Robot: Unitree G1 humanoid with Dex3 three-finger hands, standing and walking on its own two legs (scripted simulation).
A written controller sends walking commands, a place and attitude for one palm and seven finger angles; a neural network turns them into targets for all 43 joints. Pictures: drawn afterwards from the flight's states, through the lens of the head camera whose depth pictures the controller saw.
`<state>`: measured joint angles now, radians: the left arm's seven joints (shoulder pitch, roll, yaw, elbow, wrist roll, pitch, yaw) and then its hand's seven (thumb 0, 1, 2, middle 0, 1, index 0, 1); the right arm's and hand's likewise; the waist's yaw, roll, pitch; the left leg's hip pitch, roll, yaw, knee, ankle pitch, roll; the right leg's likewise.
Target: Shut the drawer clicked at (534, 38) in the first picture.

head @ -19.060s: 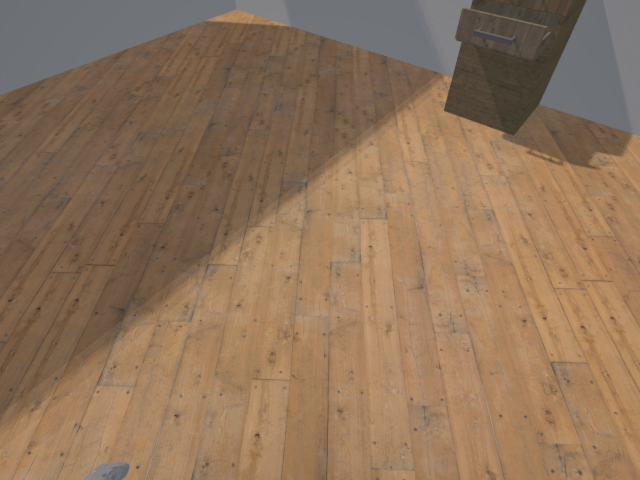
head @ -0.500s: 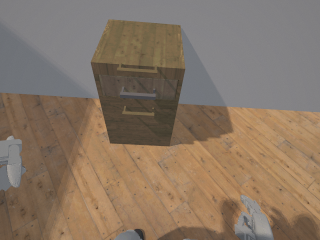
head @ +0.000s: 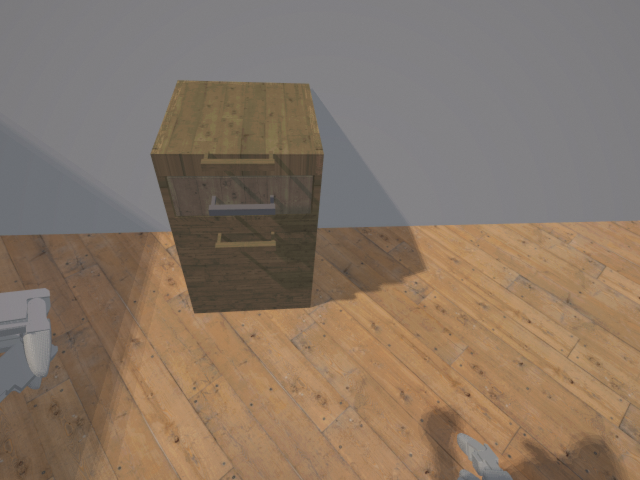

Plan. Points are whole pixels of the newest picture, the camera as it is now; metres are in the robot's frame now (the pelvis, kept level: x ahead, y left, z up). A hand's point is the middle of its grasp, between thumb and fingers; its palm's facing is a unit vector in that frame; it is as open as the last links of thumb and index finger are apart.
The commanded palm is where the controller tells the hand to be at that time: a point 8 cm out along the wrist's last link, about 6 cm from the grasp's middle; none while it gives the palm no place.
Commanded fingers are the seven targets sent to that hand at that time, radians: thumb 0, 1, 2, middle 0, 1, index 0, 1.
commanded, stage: stop stepping back and stand still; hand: left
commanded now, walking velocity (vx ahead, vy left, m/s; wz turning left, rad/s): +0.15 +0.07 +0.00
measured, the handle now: (242, 204) +0.86 +0.20 -0.22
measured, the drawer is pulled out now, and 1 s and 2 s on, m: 0.00 0.00 0.00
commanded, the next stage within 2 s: let the arm hang, fingers relaxed in 0.16 s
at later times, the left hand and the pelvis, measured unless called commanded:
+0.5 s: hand out of the picture +0.10 +0.20 -0.15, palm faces +0.04 -0.98 -0.22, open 3.0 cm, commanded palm none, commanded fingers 0.00 0.90 0.90 -0.88 -1.04 -0.88 -1.04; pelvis +0.00 +0.01 -0.01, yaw +3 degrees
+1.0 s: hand out of the picture -0.04 +0.20 -0.17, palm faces +0.05 -0.98 -0.21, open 6.8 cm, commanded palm none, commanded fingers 0.00 0.90 0.90 -0.20 -0.30 -0.20 -0.30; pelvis +0.01 +0.02 +0.00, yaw +2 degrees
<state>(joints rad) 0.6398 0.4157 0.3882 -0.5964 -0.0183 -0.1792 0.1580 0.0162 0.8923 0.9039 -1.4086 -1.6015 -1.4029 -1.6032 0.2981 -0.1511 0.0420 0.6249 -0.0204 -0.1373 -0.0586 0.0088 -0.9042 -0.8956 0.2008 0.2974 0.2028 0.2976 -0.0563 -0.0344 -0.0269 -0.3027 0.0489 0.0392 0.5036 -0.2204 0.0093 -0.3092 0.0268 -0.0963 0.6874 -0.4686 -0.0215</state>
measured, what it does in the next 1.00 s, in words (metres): stands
